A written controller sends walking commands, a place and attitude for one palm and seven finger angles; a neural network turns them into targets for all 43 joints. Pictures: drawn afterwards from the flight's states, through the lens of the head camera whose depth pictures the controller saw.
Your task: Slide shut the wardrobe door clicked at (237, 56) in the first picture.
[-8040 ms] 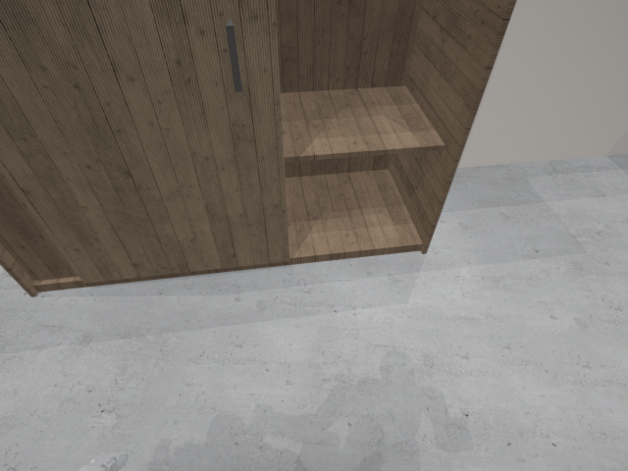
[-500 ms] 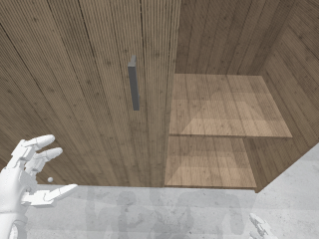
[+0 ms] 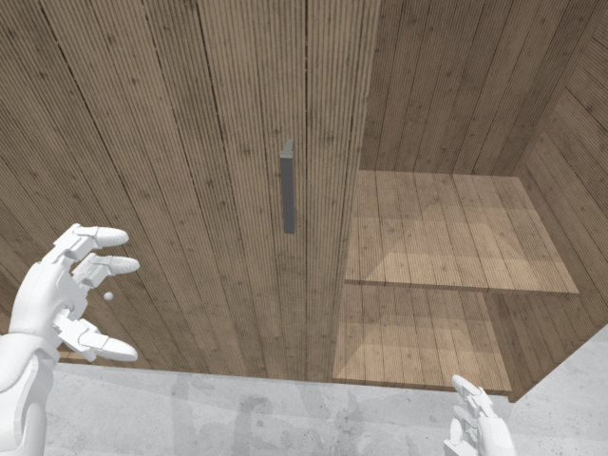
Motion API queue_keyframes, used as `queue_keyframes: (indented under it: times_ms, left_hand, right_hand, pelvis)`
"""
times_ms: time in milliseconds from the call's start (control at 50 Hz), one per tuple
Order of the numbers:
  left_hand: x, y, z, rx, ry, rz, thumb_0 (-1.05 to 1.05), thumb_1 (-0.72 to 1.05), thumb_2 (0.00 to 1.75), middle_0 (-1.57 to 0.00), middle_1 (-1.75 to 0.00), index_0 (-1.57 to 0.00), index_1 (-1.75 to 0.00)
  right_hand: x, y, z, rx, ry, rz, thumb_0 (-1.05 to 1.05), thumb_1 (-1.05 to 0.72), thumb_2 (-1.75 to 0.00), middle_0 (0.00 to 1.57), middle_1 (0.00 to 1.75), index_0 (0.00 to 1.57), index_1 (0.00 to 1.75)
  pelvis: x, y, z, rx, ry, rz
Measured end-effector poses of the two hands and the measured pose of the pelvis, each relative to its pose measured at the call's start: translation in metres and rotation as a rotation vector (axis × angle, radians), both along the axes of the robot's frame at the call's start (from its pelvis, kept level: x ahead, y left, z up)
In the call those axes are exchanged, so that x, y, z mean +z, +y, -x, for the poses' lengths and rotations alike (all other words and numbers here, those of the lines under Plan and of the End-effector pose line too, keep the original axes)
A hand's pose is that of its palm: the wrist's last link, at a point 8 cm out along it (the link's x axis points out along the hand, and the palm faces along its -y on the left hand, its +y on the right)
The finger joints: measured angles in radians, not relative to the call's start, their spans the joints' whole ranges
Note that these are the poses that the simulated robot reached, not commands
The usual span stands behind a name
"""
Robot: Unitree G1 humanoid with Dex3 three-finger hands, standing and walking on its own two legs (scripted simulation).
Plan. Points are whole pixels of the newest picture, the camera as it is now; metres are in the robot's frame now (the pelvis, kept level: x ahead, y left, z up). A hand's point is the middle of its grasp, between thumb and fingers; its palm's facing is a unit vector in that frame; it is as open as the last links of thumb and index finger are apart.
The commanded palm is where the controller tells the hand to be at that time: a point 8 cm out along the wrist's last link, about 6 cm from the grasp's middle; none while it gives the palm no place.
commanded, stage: raise the hand with hooked fingers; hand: left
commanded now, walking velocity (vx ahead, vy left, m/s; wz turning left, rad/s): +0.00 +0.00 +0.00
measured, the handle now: (289, 188) +0.47 +0.07 +0.11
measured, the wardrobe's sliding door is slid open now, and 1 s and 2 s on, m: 0.57 0.57 0.57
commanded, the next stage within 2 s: move the hooked fingers beside the handle in 0.62 s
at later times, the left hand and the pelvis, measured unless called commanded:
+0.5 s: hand (109, 271) +0.27 +0.26 +0.14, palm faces +0.14 -0.99 -0.08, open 13.9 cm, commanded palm +0.24 +0.30 +0.13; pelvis +0.00 -0.02 +0.01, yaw +0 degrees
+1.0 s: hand (155, 260) +0.30 +0.22 +0.13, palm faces +0.06 -1.00 -0.05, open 13.9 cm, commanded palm +0.27 +0.27 +0.13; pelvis +0.00 -0.03 +0.01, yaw +0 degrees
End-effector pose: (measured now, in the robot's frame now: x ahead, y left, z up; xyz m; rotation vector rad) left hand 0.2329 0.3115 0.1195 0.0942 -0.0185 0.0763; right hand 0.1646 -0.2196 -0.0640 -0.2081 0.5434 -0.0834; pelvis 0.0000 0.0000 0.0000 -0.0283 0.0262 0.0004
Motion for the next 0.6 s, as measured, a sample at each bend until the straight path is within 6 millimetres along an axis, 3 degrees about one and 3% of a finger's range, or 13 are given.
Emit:
queue_keyframes:
  times_ms: [160,280,360,460,600]
  left_hand:
    - [0.033,0.021,-0.014,0.054,-0.101,0.002,-0.01,-0.5,0.3,-0.31,-1.2,-0.31,-1.2]
    - [0.022,0.004,-0.023,-0.02,0.008,0.002,-0.01,-0.5,0.3,-0.3,-1.2,-0.3,-1.2]
    - [0.019,-0.005,-0.019,-0.009,-0.019,0.015,-0.01,-0.5,0.3,-0.31,-1.2,-0.31,-1.2]
    - [0.024,-0.004,-0.014,0.052,-0.073,0.013,-0.01,-0.5,0.3,-0.31,-1.2,-0.31,-1.2]
    - [0.021,-0.015,-0.015,0.019,-0.02,-0.004,-0.01,-0.5,0.3,-0.31,-1.2,-0.31,-1.2]
  right_hand:
    - [-0.005,-0.015,0.017,-0.021,0.068,0.029,0.01,-0.9,-0.89,0.21,0.3,0.2,0.3]
    - [-0.006,-0.032,0.024,-0.062,0.072,0.034,0.01,-0.9,-0.9,0.21,0.3,0.2,0.3]
    - [-0.003,-0.041,0.026,-0.074,0.066,0.04,0.01,-0.9,-0.9,0.21,0.3,0.2,0.3]
    - [-0.002,-0.046,0.025,-0.065,0.064,0.044,0.01,-0.9,-0.9,0.21,0.3,0.2,0.3]
    - [-0.005,-0.048,0.018,-0.059,0.046,0.025,0.01,-0.9,-0.9,0.21,0.3,0.2,0.3]
  pelvis:
    - [0.005,-0.006,0.0,0.005,-0.018,-0.002]
    - [0.006,-0.008,-0.001,-0.004,-0.01,-0.008]
    - [0.007,-0.013,-0.002,-0.012,-0.01,-0.013]
    - [0.007,-0.02,-0.001,-0.008,-0.019,-0.014]
    - [0.007,-0.026,0.001,-0.004,-0.019,-0.017]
